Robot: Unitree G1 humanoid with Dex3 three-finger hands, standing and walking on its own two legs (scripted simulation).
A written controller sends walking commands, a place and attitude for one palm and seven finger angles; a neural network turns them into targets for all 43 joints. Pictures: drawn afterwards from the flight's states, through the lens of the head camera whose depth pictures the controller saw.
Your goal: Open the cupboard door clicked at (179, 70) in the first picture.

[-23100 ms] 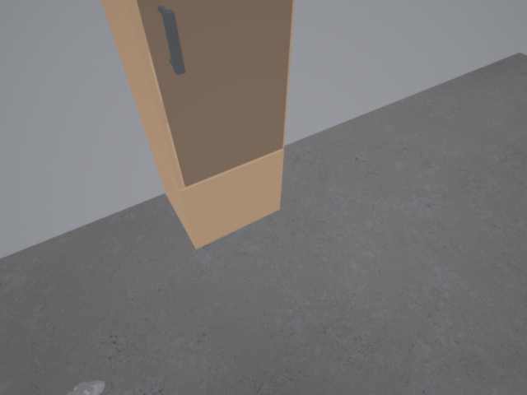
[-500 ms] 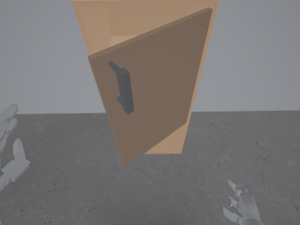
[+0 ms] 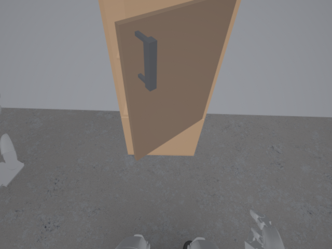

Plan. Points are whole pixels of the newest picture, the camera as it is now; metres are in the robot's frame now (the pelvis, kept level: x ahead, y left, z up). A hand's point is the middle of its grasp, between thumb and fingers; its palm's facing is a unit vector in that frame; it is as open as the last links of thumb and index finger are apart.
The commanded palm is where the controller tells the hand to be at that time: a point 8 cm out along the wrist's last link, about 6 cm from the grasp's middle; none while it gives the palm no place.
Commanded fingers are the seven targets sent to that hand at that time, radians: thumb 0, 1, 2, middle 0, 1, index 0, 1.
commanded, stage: step back with the hand held close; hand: left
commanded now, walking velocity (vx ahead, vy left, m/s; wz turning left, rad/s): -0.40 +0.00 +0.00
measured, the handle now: (145, 62) +0.50 +0.09 +0.18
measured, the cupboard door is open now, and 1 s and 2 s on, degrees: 38 38 38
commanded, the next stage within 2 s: stop stepping back and stand still in 0.28 s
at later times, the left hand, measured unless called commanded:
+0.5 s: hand (11, 212) +0.14 +0.22 +0.19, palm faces +0.28 -0.81 -0.51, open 7.4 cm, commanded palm +0.07 +0.27 +0.20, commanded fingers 0.00 0.90 0.90 -0.20 -0.30 -0.20 -0.30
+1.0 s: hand out of the picture +0.04 +0.24 +0.19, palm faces +0.42 -0.78 -0.47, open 7.4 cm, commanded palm -0.02 +0.28 +0.20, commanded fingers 0.00 0.90 0.90 -0.20 -0.30 -0.20 -0.30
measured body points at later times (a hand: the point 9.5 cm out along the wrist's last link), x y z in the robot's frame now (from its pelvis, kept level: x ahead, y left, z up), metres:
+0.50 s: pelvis -0.09 -0.02 +0.02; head -0.05 +0.00 +0.47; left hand +0.12 +0.27 +0.21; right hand +0.09 -0.26 -0.04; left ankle -0.01 +0.07 -0.71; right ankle -0.14 -0.13 -0.70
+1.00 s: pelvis -0.16 -0.02 +0.02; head -0.16 -0.02 +0.47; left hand +0.01 +0.28 +0.21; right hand -0.02 -0.27 -0.07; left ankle -0.17 +0.12 -0.71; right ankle -0.13 -0.11 -0.71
